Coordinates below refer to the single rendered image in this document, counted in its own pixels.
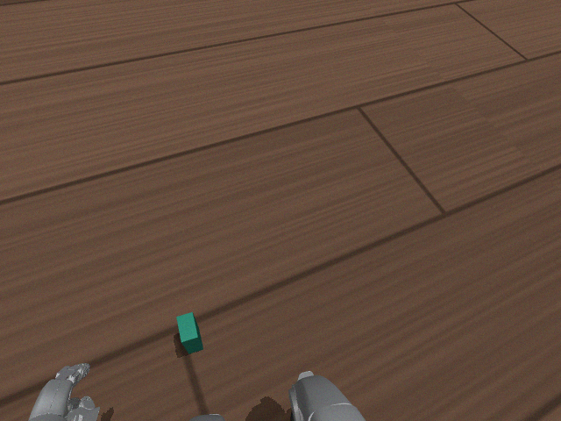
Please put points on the carton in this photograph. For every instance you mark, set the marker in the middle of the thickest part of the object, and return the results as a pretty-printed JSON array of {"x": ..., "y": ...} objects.
[{"x": 189, "y": 333}]

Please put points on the left robot hand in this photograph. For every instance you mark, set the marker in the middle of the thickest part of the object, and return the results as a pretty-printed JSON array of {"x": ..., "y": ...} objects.
[{"x": 54, "y": 398}]

